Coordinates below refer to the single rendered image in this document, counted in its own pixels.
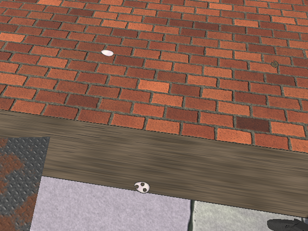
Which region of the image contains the robot right hand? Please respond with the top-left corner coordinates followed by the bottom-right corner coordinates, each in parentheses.
top-left (267, 218), bottom-right (308, 231)

